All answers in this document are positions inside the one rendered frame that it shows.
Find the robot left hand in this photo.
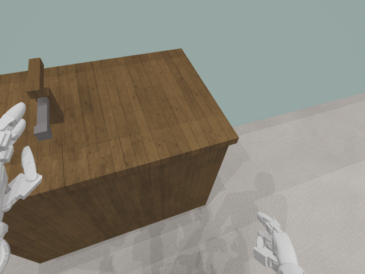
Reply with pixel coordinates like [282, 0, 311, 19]
[0, 102, 42, 221]

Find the counter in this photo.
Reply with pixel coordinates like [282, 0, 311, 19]
[0, 49, 239, 263]

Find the tap lever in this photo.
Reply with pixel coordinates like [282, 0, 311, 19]
[34, 97, 52, 141]

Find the robot right hand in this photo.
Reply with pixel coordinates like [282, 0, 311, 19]
[254, 212, 299, 274]

